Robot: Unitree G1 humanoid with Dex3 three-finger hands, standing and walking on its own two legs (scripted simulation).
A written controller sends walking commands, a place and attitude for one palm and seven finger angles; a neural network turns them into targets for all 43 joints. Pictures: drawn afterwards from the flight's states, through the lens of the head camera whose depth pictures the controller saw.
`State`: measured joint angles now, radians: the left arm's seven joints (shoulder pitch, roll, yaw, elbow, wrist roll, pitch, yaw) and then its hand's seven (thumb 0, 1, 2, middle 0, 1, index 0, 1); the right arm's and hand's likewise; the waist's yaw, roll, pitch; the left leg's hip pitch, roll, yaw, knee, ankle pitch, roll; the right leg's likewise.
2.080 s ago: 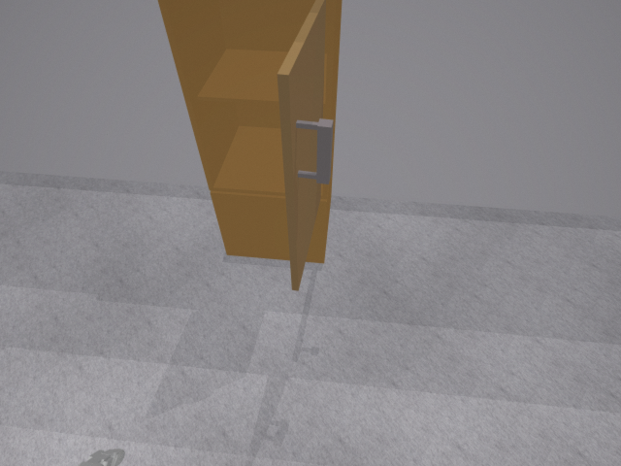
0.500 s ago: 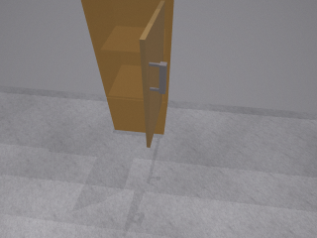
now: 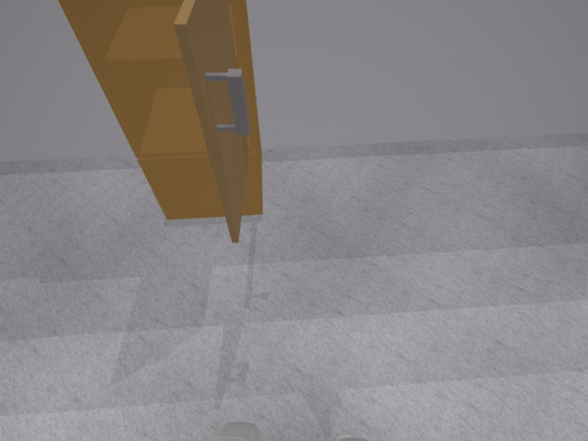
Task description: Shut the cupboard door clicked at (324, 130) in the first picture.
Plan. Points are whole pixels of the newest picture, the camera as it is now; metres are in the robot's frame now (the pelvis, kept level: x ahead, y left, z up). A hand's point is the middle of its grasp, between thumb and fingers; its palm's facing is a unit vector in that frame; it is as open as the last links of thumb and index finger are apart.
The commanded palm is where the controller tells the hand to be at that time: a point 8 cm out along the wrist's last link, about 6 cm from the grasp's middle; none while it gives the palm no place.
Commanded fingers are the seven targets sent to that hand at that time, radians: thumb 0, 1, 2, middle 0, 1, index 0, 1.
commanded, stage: walk around to get in front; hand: left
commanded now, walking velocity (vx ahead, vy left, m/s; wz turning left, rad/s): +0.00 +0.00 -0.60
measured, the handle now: (227, 104) +0.66 +0.19 +0.05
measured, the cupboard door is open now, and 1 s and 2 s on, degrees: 86 86 86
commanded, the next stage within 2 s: none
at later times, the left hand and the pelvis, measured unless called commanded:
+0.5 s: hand out of the picture +0.12 +0.20 -0.15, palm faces -0.32 -0.91 -0.24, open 7.4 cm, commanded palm none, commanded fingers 0.00 0.90 0.90 -0.20 -0.30 -0.20 -0.30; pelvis -0.04 +0.03 +0.01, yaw -21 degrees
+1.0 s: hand (211, 421) +0.16 +0.15 -0.17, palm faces -0.57 -0.80 -0.20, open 7.3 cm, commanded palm none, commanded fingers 0.00 0.90 0.90 -0.20 -0.30 -0.20 -0.30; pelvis -0.04 +0.04 +0.00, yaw -39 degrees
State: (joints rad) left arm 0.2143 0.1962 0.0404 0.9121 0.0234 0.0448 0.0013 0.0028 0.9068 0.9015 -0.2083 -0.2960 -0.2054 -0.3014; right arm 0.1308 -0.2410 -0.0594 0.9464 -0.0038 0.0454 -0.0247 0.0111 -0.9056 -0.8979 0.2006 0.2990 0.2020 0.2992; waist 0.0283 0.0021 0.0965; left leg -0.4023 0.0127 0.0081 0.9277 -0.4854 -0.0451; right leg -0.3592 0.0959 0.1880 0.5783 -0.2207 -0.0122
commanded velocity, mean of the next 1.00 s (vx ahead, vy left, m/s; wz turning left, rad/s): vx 0.02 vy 0.00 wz -0.60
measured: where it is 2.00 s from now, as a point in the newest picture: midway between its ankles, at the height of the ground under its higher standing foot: outside the picture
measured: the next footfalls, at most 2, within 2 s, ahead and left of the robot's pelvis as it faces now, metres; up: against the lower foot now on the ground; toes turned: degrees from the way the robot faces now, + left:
left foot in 0.12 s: +0.02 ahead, +0.14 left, +0.00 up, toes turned -5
right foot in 0.56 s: -0.07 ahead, -0.11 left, +0.00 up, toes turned -27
